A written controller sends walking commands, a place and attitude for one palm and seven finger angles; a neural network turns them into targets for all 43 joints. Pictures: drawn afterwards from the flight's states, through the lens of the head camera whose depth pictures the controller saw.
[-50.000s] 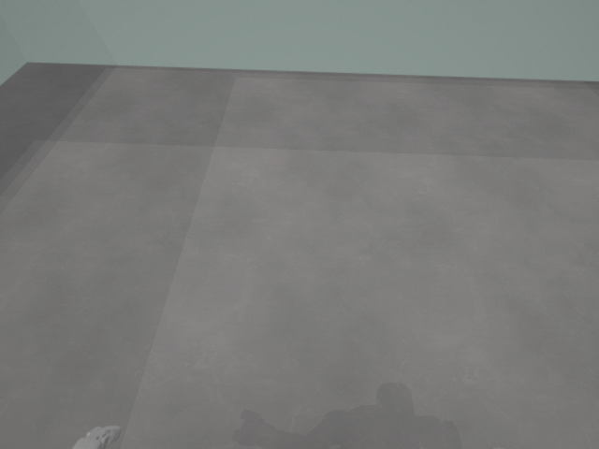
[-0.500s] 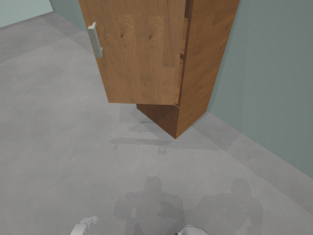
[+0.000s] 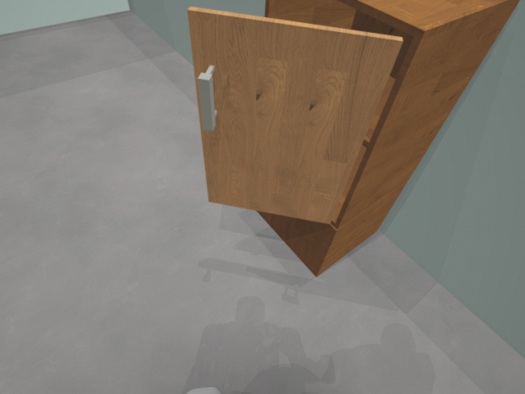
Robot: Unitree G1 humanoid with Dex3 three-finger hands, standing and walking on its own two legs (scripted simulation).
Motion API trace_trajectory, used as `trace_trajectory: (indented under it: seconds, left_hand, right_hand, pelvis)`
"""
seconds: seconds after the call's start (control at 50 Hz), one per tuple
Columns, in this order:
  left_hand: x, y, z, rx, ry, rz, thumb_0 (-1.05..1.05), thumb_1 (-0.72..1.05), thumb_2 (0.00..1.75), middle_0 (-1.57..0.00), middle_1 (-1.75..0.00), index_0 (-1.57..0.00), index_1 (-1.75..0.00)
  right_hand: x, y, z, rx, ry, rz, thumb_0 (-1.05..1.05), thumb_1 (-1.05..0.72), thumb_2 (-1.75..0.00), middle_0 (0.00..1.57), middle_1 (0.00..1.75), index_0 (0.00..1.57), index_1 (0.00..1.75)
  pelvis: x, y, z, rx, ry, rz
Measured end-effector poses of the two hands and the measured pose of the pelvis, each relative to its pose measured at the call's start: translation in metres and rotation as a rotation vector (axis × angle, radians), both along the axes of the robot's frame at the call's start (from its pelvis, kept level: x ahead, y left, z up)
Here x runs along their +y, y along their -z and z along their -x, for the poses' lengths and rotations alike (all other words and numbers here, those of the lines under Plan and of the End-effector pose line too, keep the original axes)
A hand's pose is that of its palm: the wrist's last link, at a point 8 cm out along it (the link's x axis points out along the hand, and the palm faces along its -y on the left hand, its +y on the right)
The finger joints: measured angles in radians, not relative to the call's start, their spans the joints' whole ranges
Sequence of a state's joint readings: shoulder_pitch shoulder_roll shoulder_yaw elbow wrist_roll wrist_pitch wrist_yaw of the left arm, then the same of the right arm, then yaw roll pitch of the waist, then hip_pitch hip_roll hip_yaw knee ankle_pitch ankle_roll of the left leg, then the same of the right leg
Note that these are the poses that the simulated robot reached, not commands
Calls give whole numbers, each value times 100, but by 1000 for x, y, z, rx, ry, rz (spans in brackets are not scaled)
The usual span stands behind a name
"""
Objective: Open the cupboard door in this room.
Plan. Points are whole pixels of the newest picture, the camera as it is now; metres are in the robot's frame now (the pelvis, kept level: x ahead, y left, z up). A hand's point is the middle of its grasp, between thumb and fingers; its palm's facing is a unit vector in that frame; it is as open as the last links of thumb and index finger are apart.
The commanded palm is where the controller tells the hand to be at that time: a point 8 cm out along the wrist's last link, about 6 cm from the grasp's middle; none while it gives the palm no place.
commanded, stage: take the last steps up to it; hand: left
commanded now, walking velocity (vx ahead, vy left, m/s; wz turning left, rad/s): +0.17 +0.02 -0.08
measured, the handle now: (210, 98) +0.68 +0.19 +0.05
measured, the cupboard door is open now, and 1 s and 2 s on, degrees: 42 42 42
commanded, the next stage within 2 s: come to a stop and stand still in 0.10 s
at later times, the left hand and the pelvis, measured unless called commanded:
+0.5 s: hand (172, 357) +0.20 +0.18 -0.16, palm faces -0.06 -0.97 -0.22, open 7.3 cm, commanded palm none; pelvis +0.11 +0.00 +0.01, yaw -2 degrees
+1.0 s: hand out of the picture +0.10 +0.21 -0.16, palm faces -0.01 -0.97 -0.26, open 7.3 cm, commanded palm none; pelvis +0.07 +0.02 +0.00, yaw -2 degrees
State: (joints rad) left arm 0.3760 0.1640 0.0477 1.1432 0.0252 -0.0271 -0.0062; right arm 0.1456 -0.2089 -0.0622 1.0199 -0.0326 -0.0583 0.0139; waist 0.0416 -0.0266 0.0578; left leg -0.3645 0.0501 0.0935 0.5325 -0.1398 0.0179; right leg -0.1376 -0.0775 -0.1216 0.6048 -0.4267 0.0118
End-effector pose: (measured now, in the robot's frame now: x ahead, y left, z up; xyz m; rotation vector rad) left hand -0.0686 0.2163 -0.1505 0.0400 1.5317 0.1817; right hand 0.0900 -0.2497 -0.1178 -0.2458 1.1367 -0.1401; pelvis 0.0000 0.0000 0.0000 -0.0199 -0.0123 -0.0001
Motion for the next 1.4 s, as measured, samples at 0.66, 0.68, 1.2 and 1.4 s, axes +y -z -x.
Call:
trace_trajectory:
  seconds: [0.66, 0.68, 1.2, 1.4]
  left_hand:
    - [11, -10, -255, -291, 163, -61, 0, 91, 89, -20, -30, -20, -30]
    - [12, -10, -251, -285, 158, -60, 0, 91, 89, -20, -30, -20, -30]
    - [24, -26, -140, -151, 135, -99, 1, 91, 89, -20, -30, -20, -30]
    - [6, -23, -158, -168, 143, -76, 2, 93, 89, -20, -30, -20, -30]
  right_hand:
    - [34, 20, 2, 270, 195, -70, 0, -91, -90, 20, 30, 20, 30]
    - [33, 19, 0, 258, 187, -63, 0, -91, -90, 20, 30, 20, 30]
    - [29, 17, -14, 102, 82, -97, 0, -91, -90, 20, 30, 20, 30]
    - [30, 18, 29, 241, 117, -109, 0, -91, -90, 20, 30, 20, 30]
  pelvis:
    - [8, -3, -99, 4, 32, -30]
    - [8, -3, -97, 3, 34, -31]
    - [10, -10, -74, -7, 28, -35]
    - [0, -13, -79, -14, 21, -34]
